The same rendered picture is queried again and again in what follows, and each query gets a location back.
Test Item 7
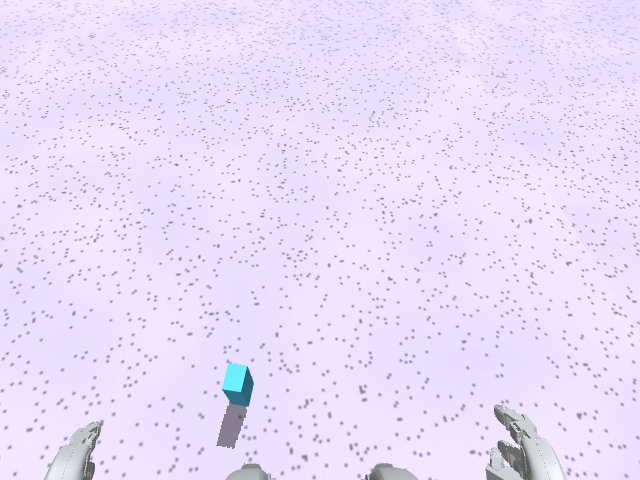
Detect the right robot hand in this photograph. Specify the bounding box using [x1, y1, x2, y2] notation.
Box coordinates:
[486, 404, 567, 480]

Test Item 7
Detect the left robot hand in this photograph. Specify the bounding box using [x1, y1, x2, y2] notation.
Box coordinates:
[44, 421, 101, 480]

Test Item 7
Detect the carton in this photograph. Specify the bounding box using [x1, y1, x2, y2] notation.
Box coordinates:
[222, 363, 254, 407]

